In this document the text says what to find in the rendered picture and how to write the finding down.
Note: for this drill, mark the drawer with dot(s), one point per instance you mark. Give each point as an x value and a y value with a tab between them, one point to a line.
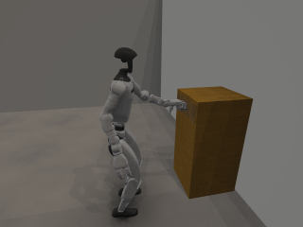
191	108

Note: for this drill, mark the robot left upper arm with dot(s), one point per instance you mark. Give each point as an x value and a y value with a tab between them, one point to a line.
143	95

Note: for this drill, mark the right robot hand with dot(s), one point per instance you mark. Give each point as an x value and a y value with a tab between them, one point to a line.
120	161

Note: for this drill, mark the left robot hand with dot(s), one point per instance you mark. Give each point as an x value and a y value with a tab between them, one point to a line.
177	102

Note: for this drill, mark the robot right upper arm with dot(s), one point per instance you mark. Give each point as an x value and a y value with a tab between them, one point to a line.
117	92

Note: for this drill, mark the robot left forearm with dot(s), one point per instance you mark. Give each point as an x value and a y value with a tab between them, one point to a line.
159	101

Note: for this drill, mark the right robot thigh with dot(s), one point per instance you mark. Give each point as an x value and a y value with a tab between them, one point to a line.
131	158

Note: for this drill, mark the robot right forearm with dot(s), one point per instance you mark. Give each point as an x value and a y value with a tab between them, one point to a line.
110	131

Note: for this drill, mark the robot right shin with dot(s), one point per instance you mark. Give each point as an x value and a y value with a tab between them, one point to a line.
129	190

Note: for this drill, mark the handle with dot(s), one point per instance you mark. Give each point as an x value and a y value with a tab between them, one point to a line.
180	108

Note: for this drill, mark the cabinet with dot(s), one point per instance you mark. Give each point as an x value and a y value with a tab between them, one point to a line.
207	154

